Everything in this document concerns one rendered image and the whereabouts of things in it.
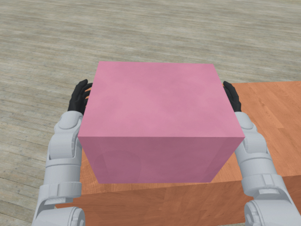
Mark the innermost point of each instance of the carton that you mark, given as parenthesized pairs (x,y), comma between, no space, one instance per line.
(151,122)

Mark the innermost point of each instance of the robot left hand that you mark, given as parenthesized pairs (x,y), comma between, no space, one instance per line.
(78,102)

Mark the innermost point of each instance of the left robot upper arm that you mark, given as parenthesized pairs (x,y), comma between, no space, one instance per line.
(70,216)

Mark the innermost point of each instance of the robot right forearm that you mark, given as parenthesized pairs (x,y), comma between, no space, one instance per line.
(260,178)

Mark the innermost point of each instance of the robot left forearm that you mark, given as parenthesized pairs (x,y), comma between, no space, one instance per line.
(62,173)

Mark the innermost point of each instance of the robot right hand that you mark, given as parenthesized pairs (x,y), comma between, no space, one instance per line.
(232,96)

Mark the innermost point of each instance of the right robot upper arm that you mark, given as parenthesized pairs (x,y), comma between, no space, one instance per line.
(271,213)

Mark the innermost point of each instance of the pedestal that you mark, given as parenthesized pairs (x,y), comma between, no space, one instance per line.
(274,108)

